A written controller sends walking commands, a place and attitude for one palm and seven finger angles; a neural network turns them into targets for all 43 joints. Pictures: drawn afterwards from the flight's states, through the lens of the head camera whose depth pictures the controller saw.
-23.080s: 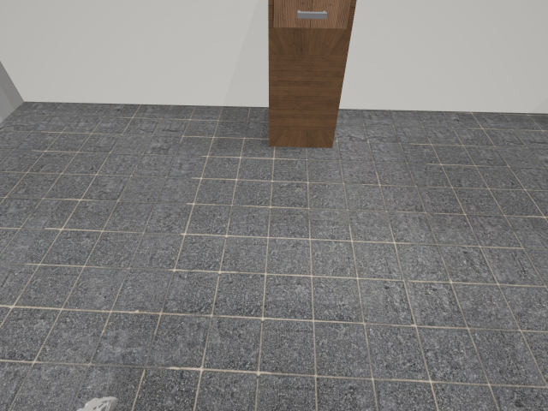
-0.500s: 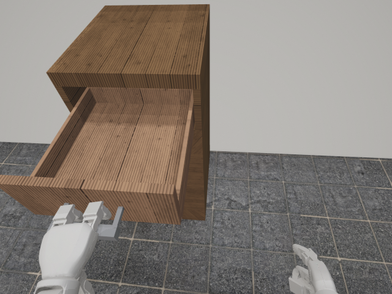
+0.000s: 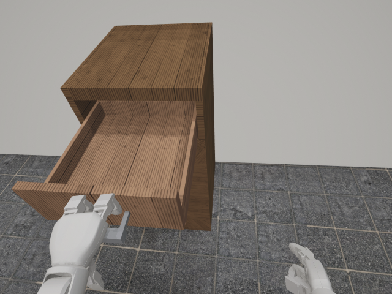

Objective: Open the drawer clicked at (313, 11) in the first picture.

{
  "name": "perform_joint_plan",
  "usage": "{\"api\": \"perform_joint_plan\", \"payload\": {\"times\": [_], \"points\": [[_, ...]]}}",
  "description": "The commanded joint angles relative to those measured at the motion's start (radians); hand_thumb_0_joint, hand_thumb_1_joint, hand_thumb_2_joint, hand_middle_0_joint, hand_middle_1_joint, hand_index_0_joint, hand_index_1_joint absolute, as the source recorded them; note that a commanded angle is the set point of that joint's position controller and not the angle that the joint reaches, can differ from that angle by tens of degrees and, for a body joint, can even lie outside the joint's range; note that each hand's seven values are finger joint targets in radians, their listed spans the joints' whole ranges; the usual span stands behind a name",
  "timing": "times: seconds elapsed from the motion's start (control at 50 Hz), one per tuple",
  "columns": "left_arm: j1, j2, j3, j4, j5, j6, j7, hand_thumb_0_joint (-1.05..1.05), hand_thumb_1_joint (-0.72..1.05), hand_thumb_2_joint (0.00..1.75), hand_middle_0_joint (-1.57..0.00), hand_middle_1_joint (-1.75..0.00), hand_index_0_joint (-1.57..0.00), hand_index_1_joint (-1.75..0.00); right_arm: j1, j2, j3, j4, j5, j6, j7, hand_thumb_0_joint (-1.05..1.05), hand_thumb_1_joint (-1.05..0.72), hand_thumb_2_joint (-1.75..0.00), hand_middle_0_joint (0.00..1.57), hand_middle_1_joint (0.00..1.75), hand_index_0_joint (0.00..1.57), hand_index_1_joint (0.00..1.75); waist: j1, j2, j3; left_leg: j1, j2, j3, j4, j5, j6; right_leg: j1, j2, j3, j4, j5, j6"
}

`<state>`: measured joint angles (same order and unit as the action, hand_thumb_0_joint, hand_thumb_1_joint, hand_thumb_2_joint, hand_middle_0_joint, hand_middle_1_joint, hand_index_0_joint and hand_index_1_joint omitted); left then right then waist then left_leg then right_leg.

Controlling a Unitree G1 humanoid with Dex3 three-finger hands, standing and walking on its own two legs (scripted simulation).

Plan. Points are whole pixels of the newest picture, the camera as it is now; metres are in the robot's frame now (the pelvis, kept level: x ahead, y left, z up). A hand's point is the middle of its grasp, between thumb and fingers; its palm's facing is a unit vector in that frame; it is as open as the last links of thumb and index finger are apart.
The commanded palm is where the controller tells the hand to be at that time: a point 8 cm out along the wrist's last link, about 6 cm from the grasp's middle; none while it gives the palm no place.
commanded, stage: lift the hand off the handle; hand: left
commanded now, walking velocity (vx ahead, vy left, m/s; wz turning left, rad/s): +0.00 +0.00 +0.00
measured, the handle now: (97, 224) +0.23 +0.26 +0.02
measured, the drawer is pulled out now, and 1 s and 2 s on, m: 0.30 0.30 0.30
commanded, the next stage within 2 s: draw the hand back to the body in 0.92 s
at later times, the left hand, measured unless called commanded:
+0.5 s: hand (78, 212) +0.21 +0.24 +0.12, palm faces +0.13 -0.07 -0.99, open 13.6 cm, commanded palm +0.17 +0.23 +0.17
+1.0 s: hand (62, 202) +0.20 +0.24 +0.16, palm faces +0.11 -0.10 -0.99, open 13.8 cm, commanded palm +0.17 +0.23 +0.22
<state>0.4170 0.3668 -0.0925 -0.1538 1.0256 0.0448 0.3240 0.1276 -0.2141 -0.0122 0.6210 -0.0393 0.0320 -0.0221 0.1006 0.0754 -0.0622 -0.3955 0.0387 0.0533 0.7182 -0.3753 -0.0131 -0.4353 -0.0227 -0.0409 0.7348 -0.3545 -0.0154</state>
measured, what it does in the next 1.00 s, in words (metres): stands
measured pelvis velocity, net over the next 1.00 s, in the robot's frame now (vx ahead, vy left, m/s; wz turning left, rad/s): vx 0.00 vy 0.01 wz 0.01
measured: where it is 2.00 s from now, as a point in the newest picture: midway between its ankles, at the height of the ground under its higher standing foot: outside the picture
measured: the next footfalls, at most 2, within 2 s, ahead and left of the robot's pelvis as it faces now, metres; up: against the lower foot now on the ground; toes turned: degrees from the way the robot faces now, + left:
none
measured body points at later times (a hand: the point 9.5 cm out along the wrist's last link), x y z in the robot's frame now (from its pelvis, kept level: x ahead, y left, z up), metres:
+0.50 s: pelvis +0.00 +0.00 +0.02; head +0.00 -0.05 +0.47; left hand +0.20 +0.24 +0.17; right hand +0.23 -0.20 -0.08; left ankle +0.00 +0.13 -0.72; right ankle +0.02 -0.11 -0.72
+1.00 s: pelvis +0.00 +0.01 +0.03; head -0.01 -0.04 +0.48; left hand +0.19 +0.24 +0.21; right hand +0.24 -0.17 -0.06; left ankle +0.00 +0.13 -0.72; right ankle +0.02 -0.11 -0.72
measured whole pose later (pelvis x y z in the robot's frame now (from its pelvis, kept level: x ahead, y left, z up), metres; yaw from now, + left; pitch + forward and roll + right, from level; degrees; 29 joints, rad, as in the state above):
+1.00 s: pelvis +0.00 +0.01 +0.03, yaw +1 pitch -5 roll +0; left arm 0.30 0.48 -0.01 -0.44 0.87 0.14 -0.02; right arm 0.05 -0.25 0.04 0.63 0.01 0.08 0.01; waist 0.13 0.13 0.03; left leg -0.09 0.02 0.05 0.39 -0.22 0.00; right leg -0.12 -0.03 -0.05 0.40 -0.20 0.00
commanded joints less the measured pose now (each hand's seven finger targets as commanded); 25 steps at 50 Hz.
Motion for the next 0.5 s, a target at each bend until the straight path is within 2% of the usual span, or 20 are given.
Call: {"api": "perform_joint_plan", "payload": {"times": [0.0, 0.02, 0.04, 0.06, 0.08, 0.12, 0.14, 0.16, 0.18, 0.2, 0.22, 0.24, 0.28, 0.34, 0.36, 0.38, 0.4, 0.42, 0.44, 0.48], "points": [[-0.141, 0.191, 0.163, -0.274, -0.01, -0.001, 0.034, 0.0, -0.5, 0.3, -0.3, -1.2, -0.3, -1.2, -0.168, -0.087, -0.019, -0.156, 0.007, -0.044, -0.01, 0.0, -0.9, -0.9, 0.2, 0.3, 0.2, 0.3, -0.002, -0.057, -0.118, 0.125, -0.056, -0.033, -0.142, 0.201, 0.025, 0.087, 0.039, 0.049, -0.2, 0.147, -0.023], [-0.142, 0.185, 0.15, -0.293, -0.005, 0.002, 0.026, 0.0, -0.5, 0.3, -0.3, -1.2, -0.3, -1.2, -0.164, -0.084, -0.009, -0.165, 0.004, -0.046, -0.007, 0.0, -0.9, -0.9, 0.2, 0.3, 0.2, 0.3, 0.001, -0.043, -0.105, 0.124, -0.058, -0.032, -0.145, 0.198, 0.028, 0.078, 0.033, 0.046, -0.197, 0.139, -0.019], [-0.142, 0.194, 0.165, -0.269, -0.013, 0.008, 0.017, 0.0, -0.5, 0.3, -0.3, -1.2, -0.3, -1.2, -0.18, -0.082, -0.015, -0.15, 0.011, -0.04, -0.01, 0.0, -0.9, -0.9, 0.2, 0.3, 0.2, 0.3, 0.004, -0.047, -0.094, 0.132, -0.057, -0.027, -0.159, 0.196, 0.026, 0.102, 0.037, 0.045, -0.214, 0.15, -0.02], [-0.152, 0.19, 0.154, -0.292, -0.006, 0.009, 0.01, 0.0, -0.5, 0.3, -0.3, -1.2, -0.3, -1.2, -0.171, -0.085, -0.01, -0.159, 0.007, -0.041, -0.007, 0.0, -0.9, -0.9, 0.2, 0.3, 0.2, 0.3, 0.005, -0.043, -0.107, 0.14, -0.058, -0.029, -0.164, 0.209, 0.028, 0.104, 0.034, 0.043, -0.213, 0.156, -0.017], [-0.139, 0.182, 0.15, -0.292, -0.015, 0.012, -0.002, 0.0, -0.5, 0.3, -0.3, -1.2, -0.3, -1.2, -0.181, -0.083, -0.013, -0.156, 0.012, -0.039, -0.006, 0.0, -0.9, -0.9, 0.2, 0.3, 0.2, 0.3, 0.008, -0.033, -0.087, 0.15, -0.056, -0.027, -0.176, 0.216, 0.027, 0.116, 0.037, 0.042, -0.224, 0.166, -0.019], [-0.142, 0.173, 0.132, -0.327, -0.03, 0.013, -0.025, 0.0, -0.5, 0.3, -0.3, -1.2, -0.3, -1.2, -0.178, -0.084, -0.005, -0.165, 0.012, -0.041, -0.004, 0.0, -0.9, -0.9, 0.2, 0.3, 0.2, 0.3, 0.006, -0.038, -0.101, 0.172, -0.057, -0.026, -0.184, 0.233, 0.031, 0.135, 0.029, 0.043, -0.236, 0.175, -0.013], [-0.152, 0.21, 0.172, -0.304, -0.044, 0.016, -0.035, 0.0, -0.5, 0.3, -0.3, -1.2, -0.3, -1.2, -0.192, -0.088, -0.01, -0.146, 0.017, -0.036, -0.01, 0.0, -0.9, -0.9, 0.2, 0.3, 0.2, 0.3, 0.011, -0.047, -0.09, 0.174, -0.057, -0.024, -0.2, 0.23, 0.029, 0.164, 0.034, 0.044, -0.254, 0.186, -0.015], [-0.176, 0.213, 0.164, -0.319, -0.04, 0.014, -0.044, 0.0, -0.5, 0.3, -0.3, -1.2, -0.3, -1.2, -0.192, -0.09, -0.003, -0.156, 0.011, -0.037, -0.012, 0.0, -0.9, -0.9, 0.2, 0.3, 0.2, 0.3, 0.008, -0.069, -0.089, 0.176, -0.06, -0.024, -0.202, 0.231, 0.035, 0.162, 0.029, 0.044, -0.261, 0.187, -0.008], [-0.175, 0.232, 0.187, -0.304, -0.042, 0.013, -0.053, 0.0, -0.5, 0.3, -0.3, -1.2, -0.3, -1.2, -0.197, -0.09, -0.006, -0.146, 0.013, -0.035, -0.013, 0.0, -0.9, -0.9, 0.2, 0.3, 0.2, 0.3, 0.01, -0.073, -0.07, 0.183, -0.06, -0.022, -0.211, 0.23, 0.032, 0.17, 0.031, 0.05, -0.276, 0.188, -0.009], [-0.163, 0.229, 0.187, -0.319, -0.048, 0.014, -0.064, 0.0, -0.5, 0.3, -0.3, -1.2, -0.3, -1.2, -0.208, -0.093, -0.004, -0.15, 0.014, -0.033, -0.014, 0.0, -0.9, -0.9, 0.2, 0.3, 0.2, 0.3, 0.016, -0.057, -0.073, 0.199, -0.06, -0.024, -0.219, 0.239, 0.031, 0.187, 0.031, 0.061, -0.295, 0.189, -0.012], [-0.18, 0.211, 0.16, -0.326, -0.044, 0.011, -0.073, 0.0, -0.5, 0.3, -0.3, -1.2, -0.3, -1.2, -0.196, -0.089, 0.004, -0.154, 0.011, -0.038, -0.01, 0.0, -0.9, -0.9, 0.2, 0.3, 0.2, 0.3, 0.009, -0.061, -0.062, 0.198, -0.06, -0.021, -0.221, 0.235, 0.036, 0.174, 0.023, 0.048, -0.29, 0.174, -0.006], [-0.197, 0.234, 0.188, -0.317, -0.054, 0.007, -0.081, 0.0, -0.5, 0.3, -0.3, -1.2, -0.3, -1.2, -0.205, -0.091, -0.005, -0.137, 0.016, -0.033, -0.014, 0.0, -0.9, -0.9, 0.2, 0.3, 0.2, 0.3, 0.013, -0.056, -0.06, 0.208, -0.058, -0.021, -0.234, 0.237, 0.033, 0.193, 0.03, 0.051, -0.305, 0.181, -0.01], [-0.215, 0.221, 0.167, -0.35, -0.056, -0.003, -0.094, 0.0, -0.5, 0.3, -0.3, -1.2, -0.3, -1.2, -0.207, -0.091, -0.003, -0.146, 0.014, -0.037, -0.013, 0.0, -0.9, -0.9, 0.2, 0.3, 0.2, 0.3, 0.015, -0.031, -0.073, 0.233, -0.059, -0.021, -0.244, 0.251, 0.035, 0.203, 0.026, 0.046, -0.315, 0.188, -0.008], [-0.245, 0.261, 0.203, -0.364, -0.068, -0.017, -0.109, 0.0, -0.5, 0.3, -0.3, -1.2, -0.3, -1.2, -0.209, -0.094, -0.004, -0.132, 0.015, -0.037, -0.016, 0.0, -0.9, -0.9, 0.2, 0.3, 0.2, 0.3, 0.016, -0.023, -0.078, 0.254, -0.058, -0.021, -0.264, 0.269, 0.031, 0.231, 0.028, 0.048, -0.337, 0.201, -0.01], [-0.253, 0.243, 0.181, -0.388, -0.068, -0.023, -0.113, 0.0, -0.5, 0.3, -0.3, -1.2, -0.3, -1.2, -0.207, -0.095, 0.002, -0.147, 0.012, -0.043, -0.016, 0.0, -0.9, -0.9, 0.2, 0.3, 0.2, 0.3, 0.014, -0.039, -0.087, 0.261, -0.061, -0.022, -0.263, 0.281, 0.036, 0.235, 0.021, 0.039, -0.335, 0.215, -0.004], [-0.254, 0.267, 0.207, -0.378, -0.068, -0.025, -0.116, 0.0, -0.5, 0.3, -0.3, -1.2, -0.3, -1.2, -0.208, -0.096, -0.003, -0.134, 0.014, -0.04, -0.016, 0.0, -0.9, -0.9, 0.2, 0.3, 0.2, 0.3, 0.019, -0.025, -0.088, 0.267, -0.058, -0.02, -0.272, 0.292, 0.032, 0.246, 0.025, 0.042, -0.341, 0.227, -0.007], [-0.23, 0.27, 0.217, -0.374, -0.071, -0.016, -0.122, 0.0, -0.5, 0.3, -0.3, -1.2, -0.3, -1.2, -0.225, -0.097, 0.0, -0.138, 0.018, -0.039, -0.015, 0.0, -0.9, -0.9, 0.2, 0.3, 0.2, 0.3, 0.025, -0.016, -0.082, 0.275, -0.056, -0.025, -0.278, 0.296, 0.029, 0.255, 0.029, 0.054, -0.354, 0.222, -0.011], [-0.234, 0.245, 0.187, -0.379, -0.068, -0.013, -0.129, 0.0, -0.5, 0.3, -0.3, -1.2, -0.3, -1.2, -0.211, -0.093, 0.007, -0.139, 0.015, -0.041, -0.009, 0.0, -0.9, -0.9, 0.2, 0.3, 0.2, 0.3, 0.022, -0.023, -0.09, 0.269, -0.056, -0.022, -0.284, 0.301, 0.032, 0.258, 0.019, 0.035, -0.343, 0.22, -0.006], [-0.217, 0.259, 0.208, -0.355, -0.079, -0.003, -0.139, 0.0, -0.5, 0.3, -0.3, -1.2, -0.3, -1.2, -0.216, -0.095, -0.003, -0.126, 0.021, -0.034, -0.01, 0.0, -0.9, -0.9, 0.2, 0.3, 0.2, 0.3, 0.026, -0.032, -0.067, 0.271, -0.055, -0.019, -0.296, 0.309, 0.029, 0.272, 0.026, 0.04, -0.356, 0.241, -0.009], [-0.195, 0.26, 0.206, -0.352, -0.085, 0.022, -0.164, 0.0, -0.5, 0.3, -0.3, -1.2, -0.3, -1.2, -0.221, -0.103, 0.001, -0.132, 0.027, -0.025, -0.001, 0.0, -0.9, -0.9, 0.2, 0.3, 0.2, 0.3, 0.03, -0.045, -0.059, 0.262, -0.053, -0.019, -0.314, 0.331, 0.027, 0.295, 0.025, 0.032, -0.354, 0.272, -0.005]]}}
